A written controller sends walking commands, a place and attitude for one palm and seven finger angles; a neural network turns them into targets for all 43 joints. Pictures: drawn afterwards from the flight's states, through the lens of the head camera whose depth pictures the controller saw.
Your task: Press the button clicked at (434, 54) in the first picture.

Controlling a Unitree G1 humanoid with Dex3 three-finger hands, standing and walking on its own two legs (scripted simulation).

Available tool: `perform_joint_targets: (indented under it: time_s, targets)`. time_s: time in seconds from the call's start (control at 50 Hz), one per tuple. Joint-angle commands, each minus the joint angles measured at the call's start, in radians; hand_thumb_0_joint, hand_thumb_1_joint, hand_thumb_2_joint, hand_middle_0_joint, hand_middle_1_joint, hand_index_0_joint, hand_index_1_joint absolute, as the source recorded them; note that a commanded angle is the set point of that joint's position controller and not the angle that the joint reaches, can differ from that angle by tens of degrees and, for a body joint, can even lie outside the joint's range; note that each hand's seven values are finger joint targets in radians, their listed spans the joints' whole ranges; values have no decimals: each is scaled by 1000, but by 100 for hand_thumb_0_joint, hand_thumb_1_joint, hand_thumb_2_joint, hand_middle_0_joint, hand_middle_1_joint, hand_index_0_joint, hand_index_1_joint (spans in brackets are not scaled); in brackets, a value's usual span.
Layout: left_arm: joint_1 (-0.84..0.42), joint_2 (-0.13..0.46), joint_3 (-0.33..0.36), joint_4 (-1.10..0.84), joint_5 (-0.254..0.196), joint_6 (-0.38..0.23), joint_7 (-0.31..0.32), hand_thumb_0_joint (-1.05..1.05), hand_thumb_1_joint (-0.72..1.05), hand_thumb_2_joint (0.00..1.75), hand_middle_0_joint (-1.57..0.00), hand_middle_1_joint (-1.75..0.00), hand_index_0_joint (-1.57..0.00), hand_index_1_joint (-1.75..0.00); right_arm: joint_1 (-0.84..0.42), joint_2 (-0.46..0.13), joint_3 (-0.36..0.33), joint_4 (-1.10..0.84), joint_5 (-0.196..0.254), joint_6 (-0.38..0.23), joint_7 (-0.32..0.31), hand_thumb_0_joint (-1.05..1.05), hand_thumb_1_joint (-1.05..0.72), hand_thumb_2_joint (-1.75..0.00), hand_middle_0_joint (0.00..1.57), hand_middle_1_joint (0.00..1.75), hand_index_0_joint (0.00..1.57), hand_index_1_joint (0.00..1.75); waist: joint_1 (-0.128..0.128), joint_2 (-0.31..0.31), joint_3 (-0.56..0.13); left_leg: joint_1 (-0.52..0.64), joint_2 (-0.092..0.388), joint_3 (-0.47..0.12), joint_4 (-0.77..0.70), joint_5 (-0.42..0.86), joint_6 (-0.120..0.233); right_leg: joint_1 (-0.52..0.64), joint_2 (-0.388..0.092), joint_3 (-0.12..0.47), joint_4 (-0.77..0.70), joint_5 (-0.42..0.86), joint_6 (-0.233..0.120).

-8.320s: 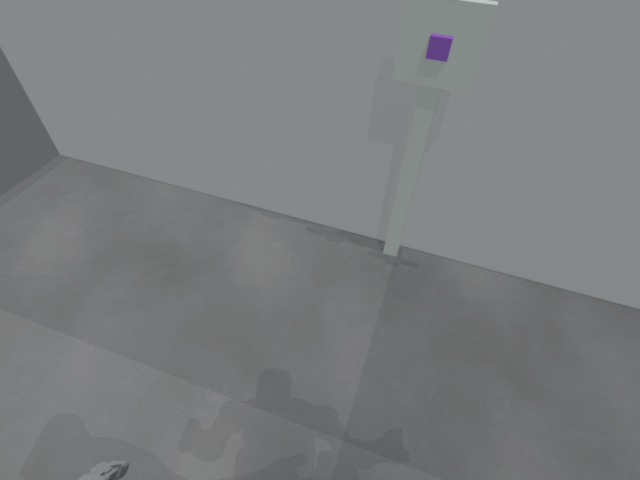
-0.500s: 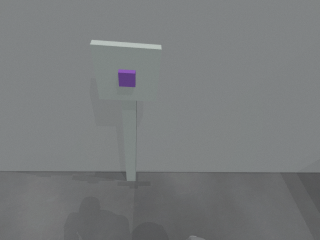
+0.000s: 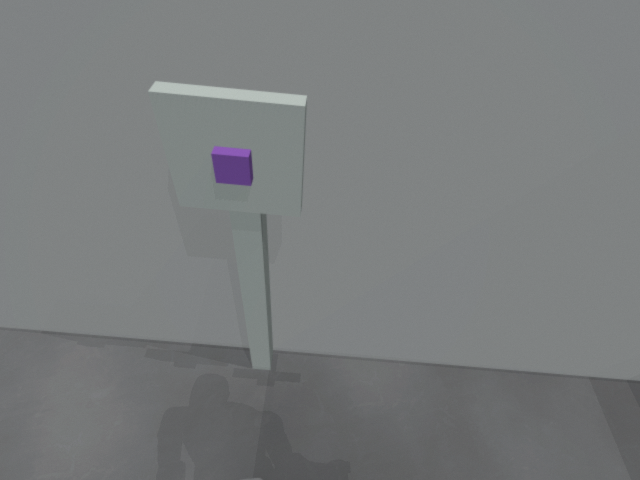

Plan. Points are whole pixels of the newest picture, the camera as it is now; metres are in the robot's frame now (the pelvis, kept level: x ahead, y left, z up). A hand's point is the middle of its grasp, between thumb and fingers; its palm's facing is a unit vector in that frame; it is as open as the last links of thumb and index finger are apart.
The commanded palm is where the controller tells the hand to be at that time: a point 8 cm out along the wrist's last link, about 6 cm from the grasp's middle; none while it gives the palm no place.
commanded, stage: shuffle to correct the standing spot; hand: left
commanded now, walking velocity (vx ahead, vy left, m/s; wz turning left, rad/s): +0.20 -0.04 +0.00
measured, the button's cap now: (233, 165) +0.53 +0.19 +0.09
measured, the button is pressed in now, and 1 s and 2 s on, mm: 0 0 0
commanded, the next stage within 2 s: come to a stop and stand still in 0.04 s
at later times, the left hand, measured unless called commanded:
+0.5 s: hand out of the picture +0.09 +0.13 -0.17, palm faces +0.00 -0.97 -0.23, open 7.3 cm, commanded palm none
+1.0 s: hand out of the picture +0.01 +0.15 -0.18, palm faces +0.06 -0.99 -0.16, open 7.3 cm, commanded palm none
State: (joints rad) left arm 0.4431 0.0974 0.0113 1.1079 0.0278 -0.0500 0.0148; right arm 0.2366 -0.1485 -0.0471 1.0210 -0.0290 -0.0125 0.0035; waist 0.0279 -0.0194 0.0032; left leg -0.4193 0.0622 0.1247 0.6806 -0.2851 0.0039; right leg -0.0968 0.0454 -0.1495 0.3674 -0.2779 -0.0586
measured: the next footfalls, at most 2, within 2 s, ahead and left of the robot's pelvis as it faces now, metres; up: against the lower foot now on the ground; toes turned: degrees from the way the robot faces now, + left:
left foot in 0.04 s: +0.11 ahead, +0.08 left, +0.00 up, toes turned +8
right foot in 0.40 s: +0.14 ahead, -0.18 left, +0.00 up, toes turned -7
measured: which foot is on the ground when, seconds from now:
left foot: up 0.00-0.02, down 0.04-0.46, up 0.48-0.74, down 0.76-1.00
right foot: down 0.00-0.06, up 0.08-0.38, down 0.40-0.78, up 0.80-1.00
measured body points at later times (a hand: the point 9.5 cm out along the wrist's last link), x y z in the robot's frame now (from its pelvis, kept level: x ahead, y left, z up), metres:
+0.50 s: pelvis +0.05 -0.05 -0.01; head +0.07 -0.07 +0.44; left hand +0.09 +0.18 -0.16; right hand +0.05 -0.27 -0.17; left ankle +0.07 +0.07 -0.73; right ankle +0.10 -0.17 -0.74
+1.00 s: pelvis +0.01 -0.03 +0.00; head +0.01 -0.01 +0.45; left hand +0.01 +0.20 -0.16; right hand +0.00 -0.23 -0.15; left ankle +0.01 +0.07 -0.74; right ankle -0.01 -0.14 -0.68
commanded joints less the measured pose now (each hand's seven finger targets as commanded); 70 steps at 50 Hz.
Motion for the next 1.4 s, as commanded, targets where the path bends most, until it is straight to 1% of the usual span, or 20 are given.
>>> perform_joint_targets:
  time_s: [0.0,0.04,0.06,0.12,0.18,0.28,0.36,0.42,0.46,0.64,0.7,0.72,0.76,0.78,0.86,1.04,1.08,1.12,1.18,1.38]
  targets:
    - [64,109,21,-15,-9,-5,1,0,90,90,-20,-30,-20,-30,144,-48,6,-1,6,-39,-16,0,-90,-90,20,30,20,30,-72,11,23,308,10,-16,-247,94,26,-153,-200,160,80,226,-66]
    - [59,50,9,-52,-11,-5,-9,0,90,90,-20,-30,-20,-30,282,-198,-26,24,4,-37,-35,0,-90,-90,20,30,20,30,-107,325,-49,542,385,-495,-403,200,210,-482,-58,21,500,-270,24]
    - [4,95,17,-70,2,5,-10,0,90,90,-20,-30,-20,-30,265,-204,-28,12,10,-26,-39,0,-90,-90,20,30,20,30,-113,231,-12,463,424,-508,-429,99,262,-504,-89,82,658,-294,17]
    - [-22,68,28,-39,9,18,-21,0,90,90,-20,-30,-20,-30,136,-93,3,-4,8,-41,-41,0,-90,-90,20,30,20,30,-51,115,96,208,296,-310,-507,41,183,-464,-144,131,750,-90,42]
    - [24,18,22,-17,9,39,-12,0,90,90,-20,-30,-20,-30,93,-62,12,-14,10,-52,-45,0,-90,-90,20,30,20,30,-5,71,54,158,223,-136,-475,352,149,-366,-149,122,671,12,75]
    - [-25,19,10,-33,-2,56,10,0,90,90,-20,-30,-20,-30,58,-89,12,-12,7,-33,-46,0,-90,-90,20,30,20,30,-8,141,22,184,195,-73,-372,592,149,-229,-126,76,362,13,100]
    - [-27,98,24,-45,1,45,15,0,90,90,-20,-30,-20,-30,50,-101,-3,-5,14,-3,-38,0,-90,-90,20,30,20,30,12,77,26,129,128,-77,-249,306,71,-87,-130,90,81,198,99]
    - [-88,220,36,-83,-2,36,17,0,90,90,-20,-30,-20,-30,127,-37,1,-6,22,21,-22,0,-90,-90,20,30,20,30,-33,-103,-5,99,-27,-10,-107,-98,-14,-121,-365,278,19,480,-22]
    - [-116,232,46,-95,-3,37,23,0,90,90,-20,-30,-20,-30,108,-39,-4,-3,17,47,-24,0,-90,-90,20,30,20,30,-15,-274,-29,96,-25,-17,61,-197,-26,-130,-387,310,-40,481,-71]
    - [-174,264,82,-149,9,54,33,0,90,90,-20,-30,-20,-30,92,-45,-4,-26,19,48,-7,0,-90,-90,20,30,20,30,11,-179,-31,54,-35,-65,75,-166,-33,-124,-381,300,-64,191,-116]
    - [-220,249,81,-157,-1,69,28,0,90,90,-20,-30,-20,-30,206,-27,2,10,17,37,-10,0,-90,-90,20,30,20,30,-45,-127,-30,294,-58,-25,-214,-4,-19,-290,-306,246,-27,-88,-46]
    - [-224,210,71,-163,-7,75,23,0,90,90,-20,-30,-20,-30,234,-47,1,19,14,31,-13,0,-90,-90,20,30,20,30,-54,-23,-25,357,-26,-63,-301,-12,-10,-353,-238,194,41,-167,-1]
    - [-237,112,50,-187,-11,79,13,0,90,90,-20,-30,-20,-30,173,-149,-17,-32,0,25,-25,0,-90,-90,20,30,20,30,-46,327,86,131,248,-417,-564,-295,99,-413,-89,76,343,-202,67]
    - [-242,115,52,-184,-8,74,7,0,90,90,-20,-30,-20,-30,122,-149,-11,-54,-8,23,-30,0,-90,-90,20,30,20,30,-32,263,121,12,265,-417,-596,-344,147,-359,-97,120,438,-161,57]
    - [-156,105,48,-98,9,68,-11,0,90,90,-20,-30,-20,-30,96,-90,9,-35,2,-7,-39,0,-90,-90,20,30,20,30,-6,113,131,100,187,-312,-566,-221,123,-428,-84,154,641,-25,57]
    - [-175,57,18,-88,-4,46,-6,0,90,90,-20,-30,-20,-30,206,-98,6,35,-5,-11,-46,0,-90,-90,20,30,20,30,-66,136,59,270,213,-265,-446,134,165,-286,-92,96,265,-159,66]
    - [-89,51,19,-53,-9,34,0,0,90,90,-20,-30,-20,-30,189,-93,9,46,4,-8,-45,0,-90,-90,20,30,20,30,-23,97,13,223,175,-218,-354,179,125,-120,-82,88,54,1,65]
    - [-22,102,18,-17,-8,22,14,0,90,90,-20,-30,-20,-30,180,-30,23,48,22,-12,-38,0,-90,-90,20,30,20,30,-6,-64,-7,70,57,-102,-243,13,35,57,-204,244,-42,107,36]
    - [-51,133,15,-8,-18,16,16,0,90,90,-20,-30,-20,-30,172,14,38,70,10,5,-30,0,-90,-90,20,30,20,30,-29,-184,52,136,-4,-43,-172,-44,-6,-103,-271,297,-118,86,-35]
    - [-35,83,-1,22,-23,17,23,0,90,90,-20,-30,-20,-30,183,6,46,130,17,-1,-52,0,-90,-90,20,30,20,30,-26,49,74,235,61,-84,-289,209,-10,-68,-166,170,-35,316,17]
